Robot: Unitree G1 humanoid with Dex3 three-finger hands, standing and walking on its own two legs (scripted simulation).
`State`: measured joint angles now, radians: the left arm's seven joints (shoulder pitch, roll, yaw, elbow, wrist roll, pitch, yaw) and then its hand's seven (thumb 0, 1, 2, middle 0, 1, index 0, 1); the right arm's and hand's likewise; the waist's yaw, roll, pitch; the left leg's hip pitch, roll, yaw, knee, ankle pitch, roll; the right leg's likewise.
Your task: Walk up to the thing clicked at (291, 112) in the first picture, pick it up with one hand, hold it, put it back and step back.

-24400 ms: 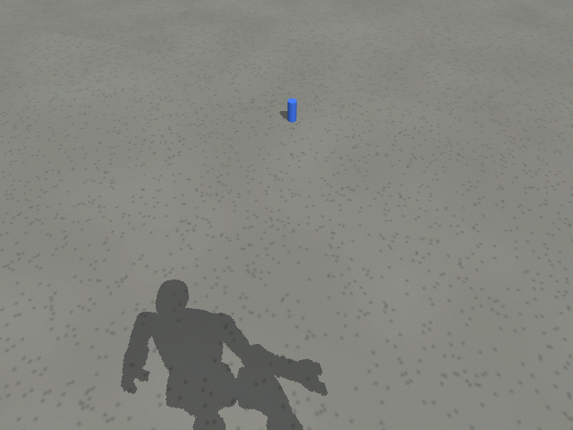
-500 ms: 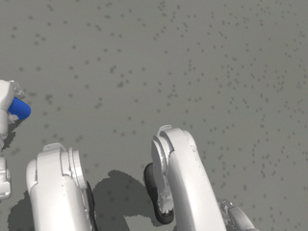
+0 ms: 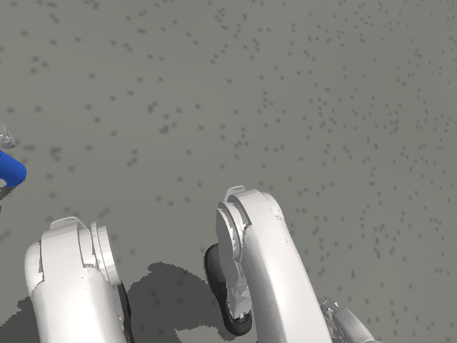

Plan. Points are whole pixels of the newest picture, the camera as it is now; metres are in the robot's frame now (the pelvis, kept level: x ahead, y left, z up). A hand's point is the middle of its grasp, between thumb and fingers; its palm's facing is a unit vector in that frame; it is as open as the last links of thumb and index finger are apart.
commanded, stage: open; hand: left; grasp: from above
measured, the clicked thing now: out of the picture +0.43 +0.33 -0.24
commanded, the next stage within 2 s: withdraw in 0.58 s
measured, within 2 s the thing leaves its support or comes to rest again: neither
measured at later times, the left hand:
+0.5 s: hand out of the picture +0.43 +0.32 -0.20, palm faces -0.44 -0.14 -0.89, open 12.9 cm
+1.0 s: hand out of the picture +0.44 +0.34 -0.14, palm faces -0.31 -0.08 -0.95, open 14.0 cm
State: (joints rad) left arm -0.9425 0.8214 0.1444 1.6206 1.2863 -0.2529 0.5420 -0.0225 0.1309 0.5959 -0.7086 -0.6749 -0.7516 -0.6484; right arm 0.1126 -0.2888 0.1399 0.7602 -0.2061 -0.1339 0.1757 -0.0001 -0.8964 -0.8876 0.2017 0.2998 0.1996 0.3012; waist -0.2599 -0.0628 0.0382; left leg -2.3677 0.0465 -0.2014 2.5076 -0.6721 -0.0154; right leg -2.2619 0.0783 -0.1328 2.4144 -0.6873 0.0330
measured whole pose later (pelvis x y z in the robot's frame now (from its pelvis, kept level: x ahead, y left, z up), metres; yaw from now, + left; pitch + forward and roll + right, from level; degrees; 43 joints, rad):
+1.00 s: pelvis +0.01 +0.00 +0.02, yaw +1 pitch +33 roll -9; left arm -0.82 0.74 0.15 1.25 1.21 -0.16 0.45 0.00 -0.51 1.00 -0.09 -1.03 -0.10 -1.02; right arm 0.14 -0.27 0.07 0.76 -0.15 -0.08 0.19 0.00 -0.91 -0.89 0.20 0.30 0.20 0.30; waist -0.21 -0.02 -0.04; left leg -2.35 0.04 -0.17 2.45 -0.69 -0.01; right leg -2.24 0.06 -0.11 2.37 -0.72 0.03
